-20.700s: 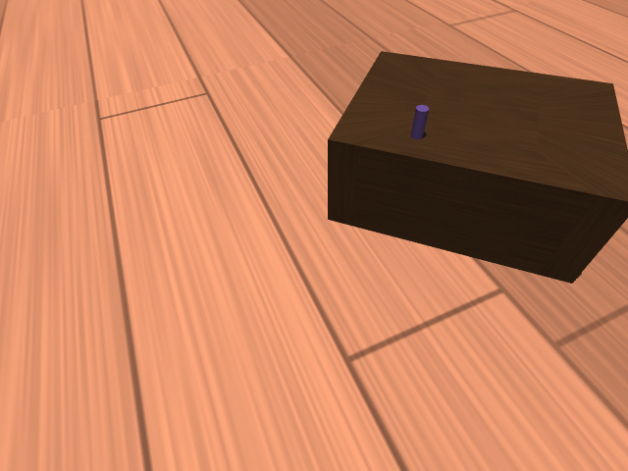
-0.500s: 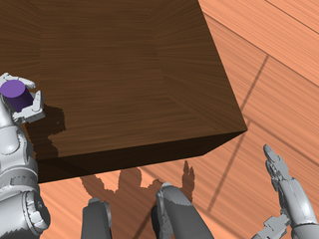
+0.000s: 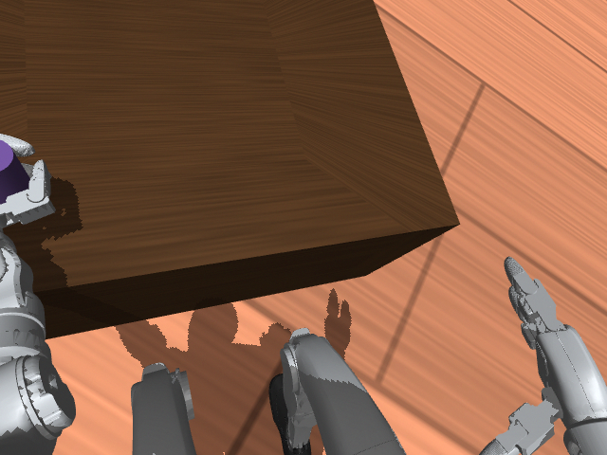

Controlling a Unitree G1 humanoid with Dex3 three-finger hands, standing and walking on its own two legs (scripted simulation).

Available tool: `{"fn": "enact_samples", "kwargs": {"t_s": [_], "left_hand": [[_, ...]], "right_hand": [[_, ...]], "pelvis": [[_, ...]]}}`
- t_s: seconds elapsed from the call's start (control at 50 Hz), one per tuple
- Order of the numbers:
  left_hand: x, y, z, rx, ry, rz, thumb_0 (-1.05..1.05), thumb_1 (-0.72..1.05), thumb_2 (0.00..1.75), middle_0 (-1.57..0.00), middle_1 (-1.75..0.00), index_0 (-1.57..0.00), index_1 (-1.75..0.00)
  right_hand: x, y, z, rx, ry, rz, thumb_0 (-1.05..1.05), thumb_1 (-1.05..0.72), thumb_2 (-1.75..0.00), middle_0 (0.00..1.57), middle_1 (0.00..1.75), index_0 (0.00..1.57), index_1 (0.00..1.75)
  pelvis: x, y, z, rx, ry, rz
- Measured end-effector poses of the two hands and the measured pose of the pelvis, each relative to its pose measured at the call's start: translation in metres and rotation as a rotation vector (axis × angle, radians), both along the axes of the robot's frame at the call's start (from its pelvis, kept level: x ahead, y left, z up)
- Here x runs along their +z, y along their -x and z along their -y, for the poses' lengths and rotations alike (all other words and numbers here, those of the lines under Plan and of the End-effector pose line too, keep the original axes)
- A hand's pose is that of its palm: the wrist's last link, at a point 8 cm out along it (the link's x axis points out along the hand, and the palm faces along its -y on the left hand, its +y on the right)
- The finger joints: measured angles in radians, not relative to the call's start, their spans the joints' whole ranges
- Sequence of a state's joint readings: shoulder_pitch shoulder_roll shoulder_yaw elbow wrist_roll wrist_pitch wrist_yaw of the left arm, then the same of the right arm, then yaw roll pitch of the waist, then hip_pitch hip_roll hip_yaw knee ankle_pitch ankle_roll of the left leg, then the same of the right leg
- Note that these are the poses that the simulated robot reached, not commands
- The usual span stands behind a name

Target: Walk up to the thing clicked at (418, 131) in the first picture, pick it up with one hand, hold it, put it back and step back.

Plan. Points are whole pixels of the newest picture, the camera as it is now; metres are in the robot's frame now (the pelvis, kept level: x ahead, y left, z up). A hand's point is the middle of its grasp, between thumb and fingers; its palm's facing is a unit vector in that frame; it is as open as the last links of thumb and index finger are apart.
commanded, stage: lower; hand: left
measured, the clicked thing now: (7, 183) +0.49 +0.25 -0.06
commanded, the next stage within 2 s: loosen in 0.84 s
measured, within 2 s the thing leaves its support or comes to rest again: rests again in 0.62 s
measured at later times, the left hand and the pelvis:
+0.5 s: hand (36, 190) +0.50 +0.23 -0.09, palm faces +0.30 -0.95 -0.04, open 5.6 cm; pelvis -0.01 +0.00 -0.02, yaw +0 degrees
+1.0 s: hand (45, 195) +0.50 +0.23 -0.10, palm faces +0.28 -0.96 -0.04, open 5.6 cm; pelvis -0.01 +0.00 -0.03, yaw -1 degrees
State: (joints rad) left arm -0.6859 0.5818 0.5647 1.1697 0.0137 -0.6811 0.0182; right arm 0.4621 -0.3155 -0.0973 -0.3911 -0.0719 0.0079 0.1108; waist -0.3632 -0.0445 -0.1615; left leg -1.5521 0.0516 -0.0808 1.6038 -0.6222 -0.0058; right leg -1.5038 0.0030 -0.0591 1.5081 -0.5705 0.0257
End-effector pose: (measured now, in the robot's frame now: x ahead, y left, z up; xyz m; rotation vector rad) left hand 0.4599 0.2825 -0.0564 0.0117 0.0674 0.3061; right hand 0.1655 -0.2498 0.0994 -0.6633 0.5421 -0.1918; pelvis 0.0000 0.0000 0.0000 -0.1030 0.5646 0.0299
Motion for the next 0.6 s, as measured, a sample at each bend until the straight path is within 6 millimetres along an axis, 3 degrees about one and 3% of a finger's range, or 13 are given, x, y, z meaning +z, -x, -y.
{"fn": "enact_samples", "kwargs": {"t_s": [0.6], "left_hand": [[-0.035, -0.003, 0.007, -0.007, -0.010, -0.020, -0.03, 0.09, 1.18, -1.01, -1.13, -1.00, -1.19]], "right_hand": [[0.000, 0.002, -0.003, 0.044, 0.044, 0.022, -0.01, 0.50, -0.06, 0.06, 0.06, 0.06, 0.05]], "pelvis": [[-0.021, 0.006, 0.004, -0.006, 0.001, -0.025]]}}
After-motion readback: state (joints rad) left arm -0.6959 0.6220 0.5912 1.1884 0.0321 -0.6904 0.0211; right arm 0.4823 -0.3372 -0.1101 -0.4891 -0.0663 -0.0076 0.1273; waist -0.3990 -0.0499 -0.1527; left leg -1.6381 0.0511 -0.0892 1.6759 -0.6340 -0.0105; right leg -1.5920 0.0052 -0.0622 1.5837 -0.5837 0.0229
